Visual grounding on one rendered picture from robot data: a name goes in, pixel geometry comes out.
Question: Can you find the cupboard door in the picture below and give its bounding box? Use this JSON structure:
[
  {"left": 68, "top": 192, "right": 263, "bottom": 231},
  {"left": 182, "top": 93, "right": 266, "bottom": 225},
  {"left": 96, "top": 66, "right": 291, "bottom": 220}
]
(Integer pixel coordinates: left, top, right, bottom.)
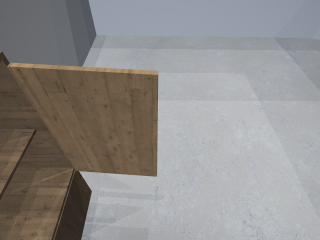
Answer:
[{"left": 7, "top": 62, "right": 159, "bottom": 177}]

